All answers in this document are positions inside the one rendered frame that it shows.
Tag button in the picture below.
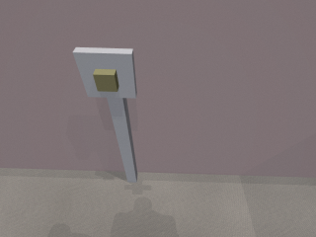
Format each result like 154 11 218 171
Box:
93 69 119 92

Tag panel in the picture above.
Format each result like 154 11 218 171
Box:
72 47 138 183

